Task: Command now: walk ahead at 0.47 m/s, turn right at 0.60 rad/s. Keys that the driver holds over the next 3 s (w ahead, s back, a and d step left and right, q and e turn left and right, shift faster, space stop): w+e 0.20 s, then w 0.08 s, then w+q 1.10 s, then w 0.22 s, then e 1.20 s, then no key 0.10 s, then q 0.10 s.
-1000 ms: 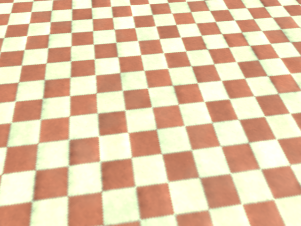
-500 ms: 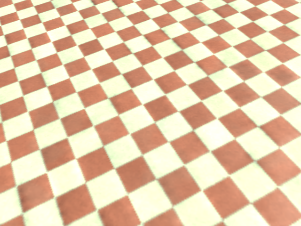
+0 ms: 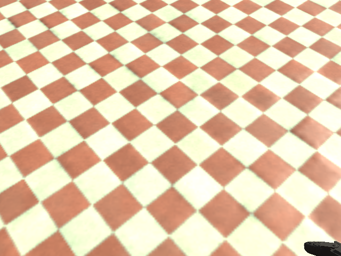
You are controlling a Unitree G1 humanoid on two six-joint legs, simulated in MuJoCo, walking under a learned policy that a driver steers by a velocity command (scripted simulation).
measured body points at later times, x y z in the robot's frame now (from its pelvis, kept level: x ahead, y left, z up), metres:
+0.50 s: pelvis +0.28 -0.07 +0.00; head +0.33 -0.09 +0.45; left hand +0.51 +0.15 -0.08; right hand +0.27 -0.36 -0.14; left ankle +0.15 +0.11 -0.63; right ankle +0.34 -0.18 -0.73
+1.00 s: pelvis +0.57 -0.04 -0.01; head +0.61 -0.03 +0.44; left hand +0.62 +0.25 -0.13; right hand +0.77 -0.29 -0.10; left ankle +0.65 +0.03 -0.73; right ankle +0.40 -0.20 -0.63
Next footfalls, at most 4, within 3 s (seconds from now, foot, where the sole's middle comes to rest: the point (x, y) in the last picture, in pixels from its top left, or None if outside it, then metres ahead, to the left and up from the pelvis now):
0.40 right None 0.38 -0.19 -0.76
0.92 left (181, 197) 0.69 0.04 -0.76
1.40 right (211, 137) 1.01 -0.09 -0.76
1.84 left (148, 118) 1.12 0.22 -0.76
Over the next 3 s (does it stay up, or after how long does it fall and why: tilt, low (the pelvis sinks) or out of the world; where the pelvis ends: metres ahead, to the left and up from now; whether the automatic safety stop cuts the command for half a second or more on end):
stays up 1.07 0.07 0.02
